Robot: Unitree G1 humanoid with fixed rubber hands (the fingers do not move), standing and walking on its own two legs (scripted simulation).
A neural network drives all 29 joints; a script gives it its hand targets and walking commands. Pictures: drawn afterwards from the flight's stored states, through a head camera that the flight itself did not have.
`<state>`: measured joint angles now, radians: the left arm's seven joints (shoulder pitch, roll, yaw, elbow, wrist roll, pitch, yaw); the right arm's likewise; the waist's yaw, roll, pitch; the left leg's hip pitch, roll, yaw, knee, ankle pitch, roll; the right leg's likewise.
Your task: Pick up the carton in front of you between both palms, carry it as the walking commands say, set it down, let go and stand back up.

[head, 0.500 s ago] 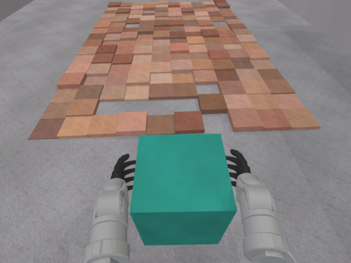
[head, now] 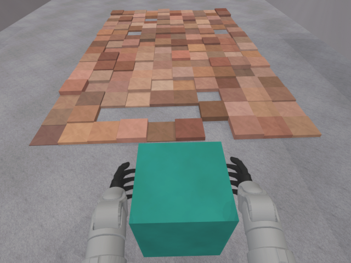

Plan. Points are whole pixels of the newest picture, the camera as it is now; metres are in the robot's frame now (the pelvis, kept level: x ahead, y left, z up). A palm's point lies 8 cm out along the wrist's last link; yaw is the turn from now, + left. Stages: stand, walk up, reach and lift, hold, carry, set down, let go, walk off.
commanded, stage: reach and lift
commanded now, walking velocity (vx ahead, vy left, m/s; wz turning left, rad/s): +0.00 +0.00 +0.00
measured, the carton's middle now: (180, 201) +0.29 +0.00 -0.05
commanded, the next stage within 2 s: hold in 0.04 s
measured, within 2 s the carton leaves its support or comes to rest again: neither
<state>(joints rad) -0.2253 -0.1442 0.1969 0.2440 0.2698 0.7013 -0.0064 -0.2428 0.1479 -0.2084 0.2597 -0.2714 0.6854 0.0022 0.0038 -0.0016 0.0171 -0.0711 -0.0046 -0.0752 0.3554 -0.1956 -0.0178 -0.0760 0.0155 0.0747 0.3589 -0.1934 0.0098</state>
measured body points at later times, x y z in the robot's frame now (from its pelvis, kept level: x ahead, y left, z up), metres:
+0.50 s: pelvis -0.02 +0.00 +0.00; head -0.06 +0.00 +0.45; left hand +0.28 +0.15 +0.04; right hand +0.28 -0.15 +0.04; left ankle +0.01 +0.13 -0.75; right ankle +0.01 -0.13 -0.75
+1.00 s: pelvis +0.12 +0.00 -0.01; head +0.09 -0.01 +0.44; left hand +0.40 +0.14 +0.08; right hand +0.39 -0.16 +0.08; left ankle +0.05 +0.10 -0.75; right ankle +0.08 -0.11 -0.71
